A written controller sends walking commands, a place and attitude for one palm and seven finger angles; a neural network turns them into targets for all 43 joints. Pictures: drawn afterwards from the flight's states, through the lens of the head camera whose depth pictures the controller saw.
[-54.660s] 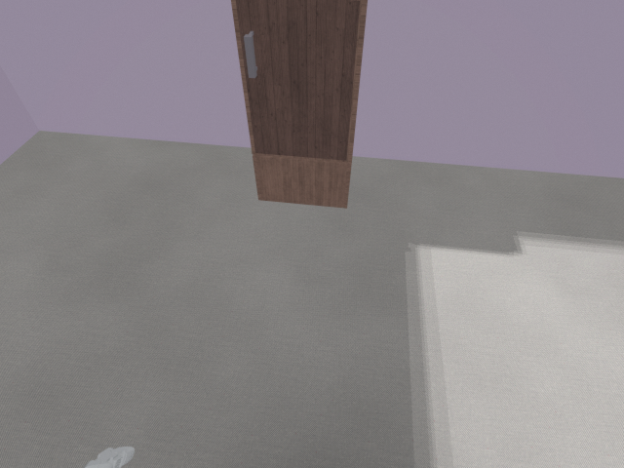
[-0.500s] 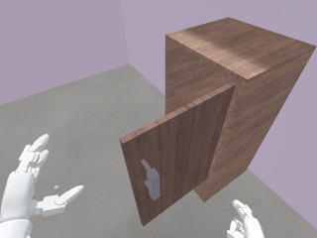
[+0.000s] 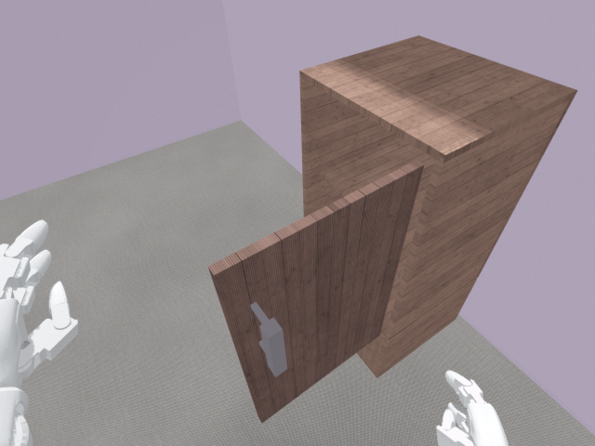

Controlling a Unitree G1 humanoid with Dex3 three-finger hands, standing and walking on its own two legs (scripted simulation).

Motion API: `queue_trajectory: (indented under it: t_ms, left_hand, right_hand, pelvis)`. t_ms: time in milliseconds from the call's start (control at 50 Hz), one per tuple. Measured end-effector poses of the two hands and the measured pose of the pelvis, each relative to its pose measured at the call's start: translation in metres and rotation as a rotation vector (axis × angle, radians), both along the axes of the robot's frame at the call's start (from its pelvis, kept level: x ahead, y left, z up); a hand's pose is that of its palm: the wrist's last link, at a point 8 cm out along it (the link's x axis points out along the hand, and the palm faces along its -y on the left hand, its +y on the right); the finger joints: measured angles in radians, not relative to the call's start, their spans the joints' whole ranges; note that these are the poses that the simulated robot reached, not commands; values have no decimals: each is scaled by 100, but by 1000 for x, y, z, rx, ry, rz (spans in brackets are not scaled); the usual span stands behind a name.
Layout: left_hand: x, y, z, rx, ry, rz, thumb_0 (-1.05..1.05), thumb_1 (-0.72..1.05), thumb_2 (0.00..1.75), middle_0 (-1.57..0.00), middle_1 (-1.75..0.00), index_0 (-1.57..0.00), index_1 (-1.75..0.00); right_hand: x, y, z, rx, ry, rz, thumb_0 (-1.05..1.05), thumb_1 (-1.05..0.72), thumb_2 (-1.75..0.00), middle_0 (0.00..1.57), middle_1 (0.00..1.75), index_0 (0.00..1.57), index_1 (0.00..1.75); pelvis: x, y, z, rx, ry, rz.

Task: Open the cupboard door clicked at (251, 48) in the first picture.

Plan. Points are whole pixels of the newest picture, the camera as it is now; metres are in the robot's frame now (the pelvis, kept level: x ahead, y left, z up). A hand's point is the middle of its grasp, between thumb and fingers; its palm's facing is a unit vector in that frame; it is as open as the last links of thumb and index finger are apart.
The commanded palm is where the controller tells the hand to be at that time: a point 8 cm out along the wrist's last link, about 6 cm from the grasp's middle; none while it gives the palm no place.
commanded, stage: draw the hand back to the body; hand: left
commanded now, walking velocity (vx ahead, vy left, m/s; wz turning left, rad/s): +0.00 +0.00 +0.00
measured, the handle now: (267, 338) +0.29 +0.09 -0.05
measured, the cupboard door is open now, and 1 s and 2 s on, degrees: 92 92 92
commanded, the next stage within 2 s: step back with the hand held close in 0.16 s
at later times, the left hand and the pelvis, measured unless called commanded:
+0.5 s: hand (71, 330) +0.18 +0.26 +0.15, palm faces +0.39 -0.79 -0.47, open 7.4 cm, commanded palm +0.12 +0.30 +0.18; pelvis -0.02 +0.00 +0.00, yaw +0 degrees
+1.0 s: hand out of the picture +0.10 +0.29 +0.15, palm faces +0.43 -0.77 -0.47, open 7.4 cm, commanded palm +0.04 +0.33 +0.18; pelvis -0.10 +0.02 -0.01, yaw +1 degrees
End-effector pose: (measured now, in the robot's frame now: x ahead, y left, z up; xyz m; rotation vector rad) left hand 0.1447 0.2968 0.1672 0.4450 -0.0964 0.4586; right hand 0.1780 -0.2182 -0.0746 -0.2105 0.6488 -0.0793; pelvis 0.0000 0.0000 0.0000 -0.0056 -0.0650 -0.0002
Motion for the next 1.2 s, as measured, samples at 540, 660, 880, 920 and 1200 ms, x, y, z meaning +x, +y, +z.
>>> queue_trajectory:
  t_ms: [540,660,880,920,1200]
  left_hand:
    - [-3,-1,-1,84,56,-77,1,89,90,-21,-30,-21,-30]
    - [-14,7,12,148,21,-120,2,88,90,-22,-30,-21,-30]
    - [-58,25,5,148,-36,-83,1,88,90,-22,-30,-21,-30]
    - [-67,26,1,141,-43,-76,1,88,90,-22,-30,-21,-30]
    - [-134,30,16,239,-173,-17,1,88,90,-22,-30,-21,-30]
  right_hand:
    - [-36,-23,-5,-41,112,-91,1,-90,-90,21,30,20,30]
    - [-54,-19,-2,-61,128,-132,1,-91,-90,20,30,20,30]
    - [-85,3,2,-49,67,-108,1,-90,-90,21,30,20,30]
    - [-93,5,0,-58,66,-95,1,-90,-90,21,30,20,30]
    - [-134,6,-16,-94,93,-14,1,-90,-90,21,30,20,30]
  pelvis:
    - [-23,3,2,-8,62,0]
    - [-36,12,0,-3,67,-6]
    - [-74,23,-7,-8,55,-10]
    - [-82,24,-9,-13,53,-5]
    - [-123,19,-23,-21,38,76]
